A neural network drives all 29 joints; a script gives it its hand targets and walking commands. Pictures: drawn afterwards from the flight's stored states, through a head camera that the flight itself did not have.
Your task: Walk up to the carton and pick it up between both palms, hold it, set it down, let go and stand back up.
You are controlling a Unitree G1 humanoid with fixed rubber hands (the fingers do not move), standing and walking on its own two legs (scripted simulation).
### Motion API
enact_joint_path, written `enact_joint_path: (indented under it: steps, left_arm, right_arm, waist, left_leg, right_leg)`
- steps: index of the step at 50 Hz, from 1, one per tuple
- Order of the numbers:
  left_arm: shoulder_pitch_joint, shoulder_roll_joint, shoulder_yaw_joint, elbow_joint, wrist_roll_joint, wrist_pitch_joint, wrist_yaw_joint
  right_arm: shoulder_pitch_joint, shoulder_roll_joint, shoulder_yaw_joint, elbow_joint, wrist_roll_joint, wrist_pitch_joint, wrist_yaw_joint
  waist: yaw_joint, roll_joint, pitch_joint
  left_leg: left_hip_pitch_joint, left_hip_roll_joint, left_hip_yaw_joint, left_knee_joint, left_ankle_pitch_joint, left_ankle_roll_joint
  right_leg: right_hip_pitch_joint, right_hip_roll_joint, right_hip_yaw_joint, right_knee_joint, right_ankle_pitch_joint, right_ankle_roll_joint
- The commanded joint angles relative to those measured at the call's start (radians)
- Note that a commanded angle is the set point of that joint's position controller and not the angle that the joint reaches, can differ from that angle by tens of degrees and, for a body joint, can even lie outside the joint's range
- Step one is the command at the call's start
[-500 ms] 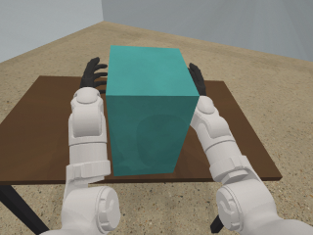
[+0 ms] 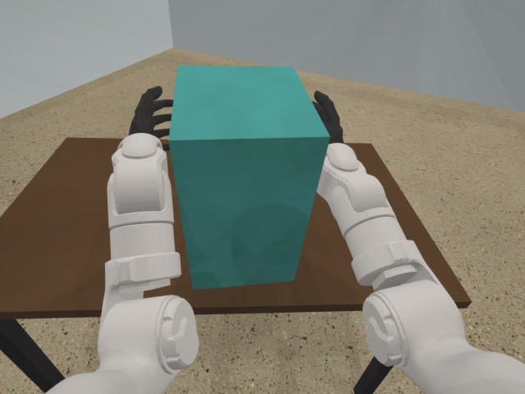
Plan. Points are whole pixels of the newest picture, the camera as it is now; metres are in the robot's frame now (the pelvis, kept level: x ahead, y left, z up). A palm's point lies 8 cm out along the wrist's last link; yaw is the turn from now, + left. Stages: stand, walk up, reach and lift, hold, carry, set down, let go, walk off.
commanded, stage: reach and lift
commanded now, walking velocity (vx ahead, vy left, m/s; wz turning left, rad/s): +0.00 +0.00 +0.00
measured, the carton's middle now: (241, 182) +0.37 +0.00 +0.18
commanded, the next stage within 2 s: hold in 0.64 s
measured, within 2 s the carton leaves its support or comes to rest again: neither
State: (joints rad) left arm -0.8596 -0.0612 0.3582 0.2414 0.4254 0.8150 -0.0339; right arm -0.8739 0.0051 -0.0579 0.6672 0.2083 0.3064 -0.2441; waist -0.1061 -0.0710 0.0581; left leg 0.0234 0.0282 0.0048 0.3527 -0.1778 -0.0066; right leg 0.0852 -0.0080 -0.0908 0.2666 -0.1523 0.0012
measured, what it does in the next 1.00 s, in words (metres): stands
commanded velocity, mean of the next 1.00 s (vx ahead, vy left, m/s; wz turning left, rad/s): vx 0.00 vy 0.00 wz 0.00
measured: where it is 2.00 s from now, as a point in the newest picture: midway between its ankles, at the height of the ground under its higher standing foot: outside the picture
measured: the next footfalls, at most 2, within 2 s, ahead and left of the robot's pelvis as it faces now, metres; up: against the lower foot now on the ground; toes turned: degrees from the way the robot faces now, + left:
none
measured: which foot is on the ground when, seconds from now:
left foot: down 0.00-1.00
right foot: down 0.00-1.00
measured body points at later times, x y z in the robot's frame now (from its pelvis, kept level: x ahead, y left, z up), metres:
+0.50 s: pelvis +0.00 +0.00 +0.00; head -0.07 +0.03 +0.44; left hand +0.39 +0.14 +0.27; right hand +0.39 -0.12 +0.27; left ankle +0.03 +0.12 -0.75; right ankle +0.01 -0.12 -0.75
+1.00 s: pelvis +0.00 -0.01 +0.00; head -0.08 +0.02 +0.44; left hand +0.38 +0.14 +0.29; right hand +0.38 -0.12 +0.30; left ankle +0.03 +0.12 -0.75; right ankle +0.01 -0.12 -0.75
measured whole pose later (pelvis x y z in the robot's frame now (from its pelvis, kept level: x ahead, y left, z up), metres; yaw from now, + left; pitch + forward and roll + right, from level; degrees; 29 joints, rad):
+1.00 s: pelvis +0.00 -0.01 +0.00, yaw +0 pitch -9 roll -1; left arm -0.95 -0.01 0.40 0.29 0.38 0.92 -0.03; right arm -1.02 -0.04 -0.03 0.69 0.30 0.49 -0.30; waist -0.10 -0.05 -0.04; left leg -0.02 0.04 0.00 0.37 -0.18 -0.02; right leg 0.03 0.01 -0.08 0.30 -0.16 -0.01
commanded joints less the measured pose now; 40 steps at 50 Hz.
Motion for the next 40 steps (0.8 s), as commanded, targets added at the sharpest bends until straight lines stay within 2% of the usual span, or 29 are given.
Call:
enact_joint_path:
  steps: [1,4,7,8,13,17,20,24,27,29,32,35,38,40]
  left_arm:
    - [-0.641,-0.542,-0.420,-0.022,-0.149,-0.048,-0.128]
    - [-0.647,-0.539,-0.420,-0.023,-0.151,-0.044,-0.126]
    - [-0.643,-0.530,-0.388,0.022,-0.140,-0.036,-0.134]
    - [-0.652,-0.533,-0.393,0.000,-0.147,-0.037,-0.134]
    - [-0.704,-0.546,-0.412,-0.013,-0.169,-0.035,-0.128]
    - [-0.715,-0.537,-0.401,0.020,-0.171,-0.029,-0.130]
    - [-0.715,-0.537,-0.401,0.014,-0.174,-0.021,-0.131]
    - [-0.731,-0.536,-0.401,0.010,-0.183,-0.012,-0.134]
    - [-0.733,-0.531,-0.398,-0.004,-0.179,-0.004,-0.134]
    - [-0.717,-0.517,-0.377,0.011,-0.168,0.004,-0.136]
    - [-0.731,-0.520,-0.387,0.009,-0.174,0.011,-0.139]
    - [-0.765,-0.533,-0.418,-0.045,-0.203,0.012,-0.133]
    - [-0.764,-0.524,-0.404,-0.017,-0.198,0.023,-0.131]
    - [-0.754,-0.520,-0.389,0.004,-0.195,0.028,-0.136]
  right_arm:
    - [-0.871,0.568,0.318,-0.275,0.085,-0.024,0.077]
    - [-0.862,0.568,0.324,-0.257,0.097,-0.007,0.075]
    - [-0.865,0.571,0.310,-0.233,0.094,0.010,0.069]
    - [-0.880,0.581,0.321,-0.256,0.104,0.010,0.069]
    - [-0.919,0.590,0.321,-0.262,0.124,0.026,0.066]
    - [-0.915,0.578,0.298,-0.221,0.119,0.046,0.065]
    - [-0.923,0.579,0.306,-0.238,0.134,0.057,0.060]
    - [-0.927,0.582,0.309,-0.233,0.151,0.080,0.052]
    - [-0.934,0.583,0.318,-0.243,0.173,0.095,0.049]
    - [-0.933,0.584,0.330,-0.246,0.180,0.106,0.045]
    - [-0.940,0.581,0.335,-0.243,0.188,0.120,0.039]
    - [-0.962,0.601,0.354,-0.287,0.217,0.132,0.037]
    - [-0.949,0.595,0.339,-0.264,0.211,0.156,0.033]
    - [-0.957,0.588,0.336,-0.257,0.212,0.163,0.032]
  waist:
    - [-0.011,0.102,-0.368]
    - [-0.012,0.104,-0.366]
    - [-0.003,0.080,-0.331]
    - [-0.002,0.073,-0.363]
    - [-0.005,0.087,-0.394]
    - [-0.014,0.099,-0.364]
    - [-0.011,0.102,-0.391]
    - [-0.021,0.109,-0.368]
    - [-0.011,0.108,-0.387]
    - [0.001,0.084,-0.375]
    - [-0.005,0.094,-0.364]
    - [-0.006,0.107,-0.416]
    - [-0.010,0.096,-0.370]
    - [-0.002,0.088,-0.362]
  left_leg:
    - [0.030,-0.062,0.033,-0.037,0.217,-0.007]
    - [0.031,-0.063,0.034,-0.039,0.212,-0.011]
    - [0.009,-0.063,0.039,-0.052,0.180,-0.001]
    - [0.010,-0.064,0.037,-0.050,0.191,0.000]
    - [0.021,-0.067,0.036,-0.041,0.194,-0.006]
    - [-0.003,-0.063,0.032,-0.051,0.142,-0.008]
    - [-0.001,-0.065,0.034,-0.043,0.174,-0.011]
    - [-0.024,-0.066,0.031,-0.047,0.167,-0.012]
    - [-0.021,-0.068,0.029,-0.042,0.187,-0.012]
    - [-0.020,-0.070,0.035,-0.043,0.192,-0.011]
    - [-0.029,-0.068,0.034,-0.046,0.177,-0.013]
    - [-0.022,-0.069,0.029,-0.030,0.211,-0.020]
    - [-0.036,-0.068,0.028,-0.043,0.167,-0.017]
    - [-0.043,-0.068,0.028,-0.048,0.140,-0.015]
  right_leg:
    - [0.078,0.064,-0.011,0.001,0.185,0.051]
    - [0.080,0.068,-0.006,-0.001,0.181,0.052]
    - [0.076,0.066,-0.002,-0.009,0.164,0.055]
    - [0.086,0.068,-0.001,-0.002,0.184,0.058]
    - [0.068,0.072,0.001,0.003,0.178,0.056]
    - [0.049,0.072,0.002,-0.004,0.119,0.053]
    - [0.073,0.071,0.005,0.005,0.161,0.056]
    - [0.076,0.071,0.010,0.005,0.164,0.057]
    - [0.086,0.073,0.016,0.009,0.176,0.058]
    - [0.089,0.076,0.013,0.007,0.189,0.064]
    - [0.076,0.078,0.013,0.005,0.173,0.065]
    - [0.087,0.083,0.017,0.015,0.193,0.061]
    - [0.057,0.082,0.020,0.007,0.162,0.064]
    - [0.057,0.080,0.019,0.004,0.140,0.064]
